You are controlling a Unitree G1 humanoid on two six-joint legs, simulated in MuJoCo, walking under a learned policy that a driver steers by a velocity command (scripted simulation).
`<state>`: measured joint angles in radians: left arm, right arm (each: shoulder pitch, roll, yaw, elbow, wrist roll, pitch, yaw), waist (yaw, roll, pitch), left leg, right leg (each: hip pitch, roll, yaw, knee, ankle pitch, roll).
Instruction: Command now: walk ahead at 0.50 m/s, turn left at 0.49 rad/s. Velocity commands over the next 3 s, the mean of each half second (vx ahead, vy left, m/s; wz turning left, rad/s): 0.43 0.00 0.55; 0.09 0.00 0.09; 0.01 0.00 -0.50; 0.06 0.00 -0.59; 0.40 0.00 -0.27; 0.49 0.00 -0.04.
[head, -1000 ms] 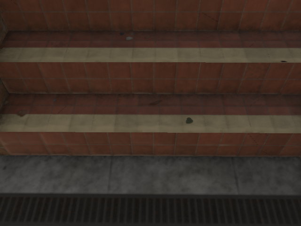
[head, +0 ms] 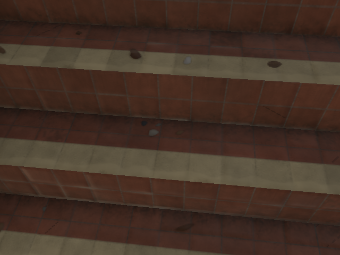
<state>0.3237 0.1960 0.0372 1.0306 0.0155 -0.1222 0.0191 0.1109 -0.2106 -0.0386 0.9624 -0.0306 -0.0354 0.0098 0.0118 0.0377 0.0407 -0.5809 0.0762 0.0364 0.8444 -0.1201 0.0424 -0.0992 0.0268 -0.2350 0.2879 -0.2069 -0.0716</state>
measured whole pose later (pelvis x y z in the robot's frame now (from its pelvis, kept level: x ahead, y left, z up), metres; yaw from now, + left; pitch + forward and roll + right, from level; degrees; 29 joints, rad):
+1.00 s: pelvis +0.27 +0.00 +0.14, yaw +18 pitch +1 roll +1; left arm 0.25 0.15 0.02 0.89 0.01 0.02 0.07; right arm 0.10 -0.21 -0.01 0.72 -0.05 0.04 -0.04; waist 0.00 0.05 0.07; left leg -0.74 -0.07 -0.06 1.67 -0.21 0.00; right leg -0.60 0.07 0.03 0.98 -0.40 -0.08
